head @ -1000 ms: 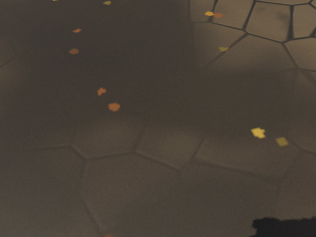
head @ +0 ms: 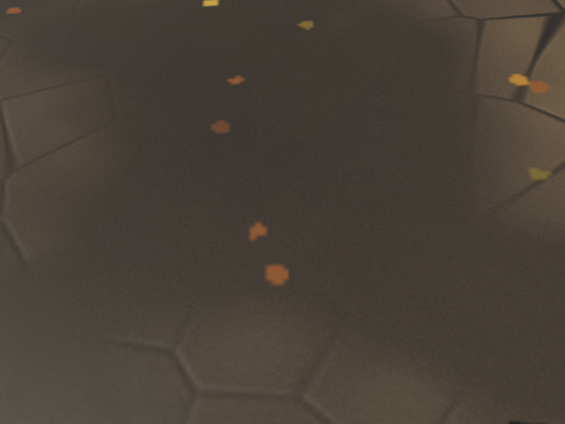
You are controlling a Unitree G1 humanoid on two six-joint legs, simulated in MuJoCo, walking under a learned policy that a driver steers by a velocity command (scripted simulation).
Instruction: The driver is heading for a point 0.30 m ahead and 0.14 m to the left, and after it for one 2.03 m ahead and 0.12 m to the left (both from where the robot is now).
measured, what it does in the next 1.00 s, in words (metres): walks ahead, turning left: left foot, then right foot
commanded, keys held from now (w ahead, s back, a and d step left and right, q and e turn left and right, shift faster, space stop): q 0.48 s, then w+q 0.26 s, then w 0.18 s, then e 0.08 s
